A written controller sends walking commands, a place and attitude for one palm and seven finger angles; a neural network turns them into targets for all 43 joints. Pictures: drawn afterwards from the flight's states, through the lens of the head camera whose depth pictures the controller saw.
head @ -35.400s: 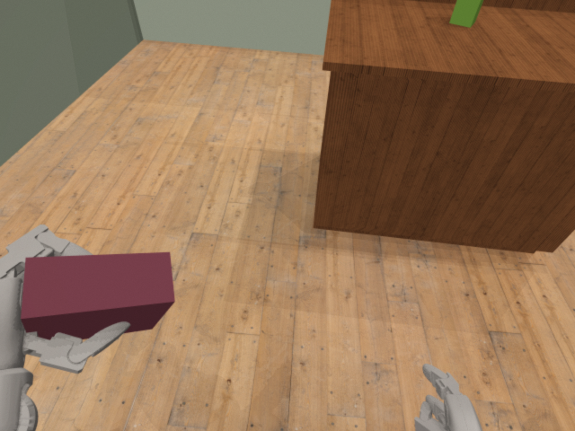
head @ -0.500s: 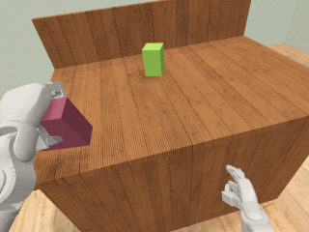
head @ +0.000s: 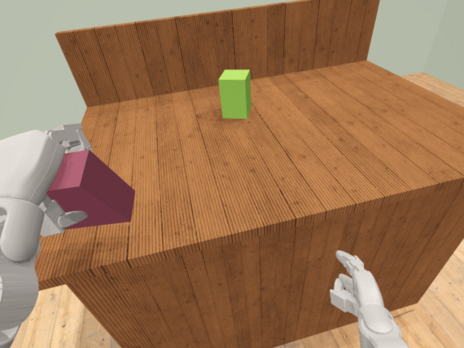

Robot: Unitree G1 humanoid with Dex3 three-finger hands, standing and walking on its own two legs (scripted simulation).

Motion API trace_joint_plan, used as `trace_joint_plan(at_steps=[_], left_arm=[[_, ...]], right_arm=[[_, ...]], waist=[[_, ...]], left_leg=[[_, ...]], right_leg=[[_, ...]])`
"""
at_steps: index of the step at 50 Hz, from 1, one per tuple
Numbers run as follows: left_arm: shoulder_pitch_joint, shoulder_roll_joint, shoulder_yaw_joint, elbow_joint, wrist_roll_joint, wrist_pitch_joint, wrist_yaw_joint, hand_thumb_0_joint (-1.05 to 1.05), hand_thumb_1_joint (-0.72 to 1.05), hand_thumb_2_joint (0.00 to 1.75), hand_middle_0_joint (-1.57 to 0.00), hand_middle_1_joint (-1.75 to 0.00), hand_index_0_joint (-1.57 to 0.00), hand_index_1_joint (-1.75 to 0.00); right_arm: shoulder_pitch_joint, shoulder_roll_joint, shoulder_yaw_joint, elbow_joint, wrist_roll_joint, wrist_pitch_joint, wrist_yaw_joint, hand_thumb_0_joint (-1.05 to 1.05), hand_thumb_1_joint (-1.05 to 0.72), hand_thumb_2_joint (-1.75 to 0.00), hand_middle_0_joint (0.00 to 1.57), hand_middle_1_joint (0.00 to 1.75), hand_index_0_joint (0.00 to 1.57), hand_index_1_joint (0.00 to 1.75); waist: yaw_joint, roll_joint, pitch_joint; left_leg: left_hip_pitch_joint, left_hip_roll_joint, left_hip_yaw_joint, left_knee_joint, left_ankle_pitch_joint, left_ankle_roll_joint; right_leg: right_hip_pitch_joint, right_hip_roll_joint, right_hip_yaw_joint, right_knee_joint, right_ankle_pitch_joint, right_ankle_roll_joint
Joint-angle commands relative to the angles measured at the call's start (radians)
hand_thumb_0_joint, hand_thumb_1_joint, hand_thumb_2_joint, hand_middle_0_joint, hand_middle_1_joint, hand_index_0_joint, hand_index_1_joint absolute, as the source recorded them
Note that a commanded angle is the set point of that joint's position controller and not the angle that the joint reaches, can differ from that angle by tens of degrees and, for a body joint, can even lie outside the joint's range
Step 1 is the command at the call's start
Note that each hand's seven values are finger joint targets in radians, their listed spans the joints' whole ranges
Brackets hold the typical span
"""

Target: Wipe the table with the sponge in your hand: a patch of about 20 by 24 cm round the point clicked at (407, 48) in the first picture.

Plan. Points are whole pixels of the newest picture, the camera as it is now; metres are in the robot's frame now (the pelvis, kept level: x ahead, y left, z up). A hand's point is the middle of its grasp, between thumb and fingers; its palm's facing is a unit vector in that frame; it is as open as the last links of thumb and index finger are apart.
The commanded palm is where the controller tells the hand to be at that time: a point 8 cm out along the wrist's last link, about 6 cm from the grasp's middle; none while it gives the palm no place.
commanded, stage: bring the sponge back beside the body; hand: left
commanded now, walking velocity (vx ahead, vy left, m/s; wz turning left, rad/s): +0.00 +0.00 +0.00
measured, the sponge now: (81, 200) +0.22 +0.28 +0.20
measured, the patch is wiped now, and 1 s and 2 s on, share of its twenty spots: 0.95 0.95 0.95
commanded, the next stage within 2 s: step back with the hand held close in 0.30 s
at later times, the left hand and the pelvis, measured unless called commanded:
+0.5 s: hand (72, 169) +0.22 +0.27 +0.26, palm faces +0.47 -0.50 -0.73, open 9.5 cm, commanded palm +0.15 +0.28 +0.29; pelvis +0.00 +0.00 +0.00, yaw +2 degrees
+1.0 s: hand (78, 163) +0.21 +0.24 +0.28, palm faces +0.50 -0.73 -0.46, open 9.5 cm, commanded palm +0.12 +0.29 +0.29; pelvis -0.03 +0.01 -0.01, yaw +2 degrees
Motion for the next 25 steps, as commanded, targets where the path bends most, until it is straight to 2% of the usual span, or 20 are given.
trace_joint_plan(at_steps=[1,3,4,5,6,7,9,10,11,14,15,16,17,19,20,21,22,23,24,25], left_arm=[[-0.263,0.195,0.147,-0.068,0.018,0.003,0.039,0.00,0.10,1.30,-1.20,-1.60,-1.20,-1.60],[-0.235,0.185,0.137,-0.060,0.013,-0.002,0.037,0.00,0.10,1.30,-1.20,-1.60,-1.20,-1.60],[-0.240,0.183,0.130,-0.076,0.013,-0.001,0.035,0.00,0.10,1.30,-1.20,-1.60,-1.20,-1.60],[-0.250,0.183,0.129,-0.114,0.020,0.006,0.035,0.00,0.10,1.30,-1.20,-1.60,-1.20,-1.60],[-0.275,0.186,0.128,-0.143,0.020,0.003,0.038,0.00,0.10,1.30,-1.20,-1.60,-1.20,-1.60],[-0.249,0.185,0.129,-0.137,0.025,0.001,0.042,0.00,0.10,1.30,-1.20,-1.60,-1.20,-1.60],[-0.257,0.213,0.144,-0.196,0.030,-0.002,0.044,0.00,0.10,1.30,-1.20,-1.60,-1.20,-1.60],[-0.271,0.238,0.164,-0.233,0.040,0.005,0.049,0.00,0.10,1.30,-1.20,-1.60,-1.20,-1.60],[-0.306,0.247,0.166,-0.264,0.040,0.001,0.057,0.00,0.10,1.30,-1.20,-1.60,-1.20,-1.60],[-0.278,0.256,0.180,-0.199,0.046,0.005,0.066,0.00,0.10,1.30,-1.20,-1.60,-1.20,-1.60],[-0.297,0.264,0.189,-0.214,0.051,0.012,0.066,0.00,0.10,1.30,-1.20,-1.60,-1.20,-1.60],[-0.328,0.261,0.182,-0.200,0.050,0.011,0.071,0.00,0.10,1.30,-1.20,-1.60,-1.20,-1.60],[-0.307,0.241,0.169,-0.138,0.045,0.014,0.072,0.00,0.10,1.30,-1.20,-1.60,-1.20,-1.60],[-0.288,0.221,0.155,-0.082,0.038,0.015,0.063,0.00,0.10,1.30,-1.20,-1.60,-1.20,-1.60],[-0.281,0.204,0.146,-0.072,0.033,0.023,0.055,0.00,0.10,1.30,-1.20,-1.60,-1.20,-1.60],[-0.295,0.115,0.049,0.159,0.046,0.037,0.048,0.00,0.10,1.30,-1.20,-1.60,-1.20,-1.60],[-0.439,-0.012,0.292,-0.052,-0.699,-0.240,0.150,0.00,0.10,1.30,-1.20,-1.60,-1.20,-1.60],[-0.218,0.040,0.285,0.156,-0.688,-0.324,0.188,0.00,0.10,1.30,-1.20,-1.60,-1.20,-1.60],[-0.178,-0.014,0.233,0.124,-0.690,-0.358,0.194,0.00,0.10,1.30,-1.20,-1.60,-1.20,-1.60],[-0.170,0.009,0.301,0.013,-0.711,-0.413,0.221,0.00,0.10,1.30,-1.20,-1.60,-1.20,-1.60]], right_arm=[[-0.286,-0.085,-0.036,-0.209,0.012,-0.062,-0.010,0.00,-0.90,-0.90,0.20,0.30,0.20,0.30],[-0.287,-0.085,-0.035,-0.210,0.010,-0.062,-0.013,0.00,-0.90,-0.90,0.20,0.30,0.20,0.30],[-0.290,-0.085,-0.034,-0.214,0.009,-0.062,-0.017,0.00,-0.90,-0.90,0.20,0.30,0.20,0.30],[-0.313,-0.077,-0.033,-0.227,0.018,-0.075,-0.013,0.00,-0.90,-0.90,0.20,0.30,0.20,0.30],[-0.303,-0.079,-0.034,-0.232,0.012,-0.077,-0.015,0.00,-0.90,-0.90,0.20,0.30,0.20,0.30],[-0.294,-0.078,-0.036,-0.222,0.006,-0.079,-0.017,0.00,-0.90,-0.90,0.20,0.30,0.20,0.30],[-0.300,-0.082,-0.035,-0.224,-0.001,-0.077,-0.018,0.00,-0.90,-0.90,0.20,0.30,0.20,0.30],[-0.317,-0.078,-0.035,-0.233,0.005,-0.089,-0.014,0.00,-0.90,-0.90,0.20,0.30,0.20,0.30],[-0.302,-0.079,-0.035,-0.235,-0.004,-0.088,-0.015,0.00,-0.90,-0.90,0.20,0.30,0.20,0.30],[-0.286,-0.084,-0.037,-0.205,-0.010,-0.078,-0.014,0.00,-0.90,-0.90,0.20,0.30,0.20,0.30],[-0.307,-0.082,-0.039,-0.214,0.006,-0.084,-0.010,0.00,-0.90,-0.90,0.20,0.30,0.20,0.30],[-0.288,-0.084,-0.038,-0.207,-0.002,-0.079,-0.010,0.00,-0.90,-0.90,0.20,0.30,0.20,0.30],[-0.281,-0.082,-0.039,-0.196,-0.002,-0.075,-0.012,0.00,-0.90,-0.90,0.20,0.30,0.20,0.30],[-0.283,-0.088,-0.037,-0.192,0.004,-0.062,-0.011,0.00,-0.90,-0.90,0.20,0.30,0.20,0.30],[-0.304,-0.083,-0.036,-0.203,0.016,-0.070,-0.008,0.00,-0.90,-0.90,0.20,0.30,0.20,0.30],[-0.256,-0.092,-0.028,-0.167,0.016,-0.062,-0.017,0.00,-0.90,-0.90,0.20,0.30,0.20,0.30],[-0.017,-0.071,-0.046,-0.333,0.017,-0.067,0.013,0.00,-0.90,-0.90,0.20,0.30,0.20,0.30],[0.046,-0.070,-0.025,-0.230,-0.012,-0.069,0.014,0.00,-0.90,-0.90,0.20,0.30,0.20,0.30],[0.030,-0.056,-0.040,-0.223,-0.018,-0.062,0.027,0.00,-0.90,-0.90,0.20,0.30,0.20,0.30],[0.070,-0.066,-0.049,-0.228,-0.014,-0.056,0.030,0.00,-0.90,-0.90,0.20,0.30,0.20,0.30]], waist=[[-0.014,-0.057,-0.086],[-0.013,-0.083,-0.085],[-0.013,-0.065,-0.096],[-0.024,-0.032,-0.101],[-0.011,-0.014,-0.141],[-0.014,-0.041,-0.137],[-0.010,-0.025,-0.152],[-0.014,0.024,-0.159],[-0.006,0.044,-0.192],[-0.009,-0.003,-0.129],[-0.017,0.032,-0.135],[-0.011,0.028,-0.139],[-0.015,-0.006,-0.099],[-0.016,-0.055,-0.081],[-0.023,-0.026,-0.064],[-0.055,-0.106,0.019],[-0.181,-0.321,0.106],[-0.176,-0.421,0.049],[-0.178,-0.420,0.050],[-0.184,-0.390,0.022]], left_leg=[[0.024,-0.002,-0.054,-0.094,0.000,-0.006],[0.025,-0.002,-0.053,-0.096,0.000,-0.005],[0.033,-0.005,-0.049,-0.095,0.003,-0.003],[0.033,-0.004,-0.062,-0.108,-0.026,-0.007],[0.034,-0.006,-0.056,-0.095,-0.008,-0.004],[0.041,-0.005,-0.054,-0.093,0.015,-0.004],[0.052,-0.009,-0.052,-0.095,0.041,0.000],[0.048,-0.005,-0.065,-0.098,0.018,-0.003],[0.049,-0.010,-0.061,-0.089,0.039,-0.001],[0.044,-0.005,-0.058,-0.102,0.052,-0.004],[0.045,-0.001,-0.069,-0.108,0.019,-0.008],[0.038,-0.004,-0.065,-0.108,0.032,-0.006],[0.034,-0.002,-0.060,-0.111,0.028,-0.008],[0.034,-0.001,-0.059,-0.117,0.017,-0.007],[0.029,0.003,-0.067,-0.123,-0.015,-0.011],[-0.006,0.006,-0.056,-0.134,-0.074,-0.014],[-0.020,0.014,-0.094,0.025,-0.244,0.023],[0.025,-0.003,-0.061,0.148,-0.225,0.021],[0.035,-0.025,-0.045,0.233,-0.192,0.015],[0.059,-0.012,-0.040,0.304,-0.183,0.009]], right_leg=[[-0.051,-0.024,0.081,-0.145,-0.095,-0.025],[-0.045,-0.026,0.060,-0.142,-0.085,-0.020],[-0.042,-0.027,0.060,-0.139,-0.084,-0.020],[-0.035,-0.017,0.100,-0.138,-0.106,-0.028],[-0.020,-0.031,0.079,-0.132,-0.092,-0.026],[-0.022,-0.025,0.070,-0.125,-0.074,-0.027],[-0.009,-0.022,0.065,-0.122,-0.055,-0.029],[-0.001,-0.013,0.115,-0.119,-0.073,-0.038],[0.012,-0.023,0.094,-0.109,-0.059,-0.038],[-0.017,-0.010,0.078,-0.120,-0.056,-0.039],[-0.016,0.002,0.125,-0.124,-0.077,-0.047],[-0.010,-0.004,0.093,-0.116,-0.066,-0.043],[-0.031,-0.003,0.083,-0.126,-0.072,-0.041],[-0.039,-0.002,0.072,-0.138,-0.078,-0.034],[-0.048,0.004,0.104,-0.144,-0.094,-0.038],[-0.103,0.000,0.045,-0.155,-0.127,-0.025],[-0.339,-0.046,0.146,-0.297,-0.258,-0.006],[-0.398,-0.088,0.170,-0.315,-0.340,-0.034],[-0.438,-0.121,0.209,-0.324,-0.351,-0.056],[-0.474,-0.186,0.272,-0.344,-0.371,-0.075]])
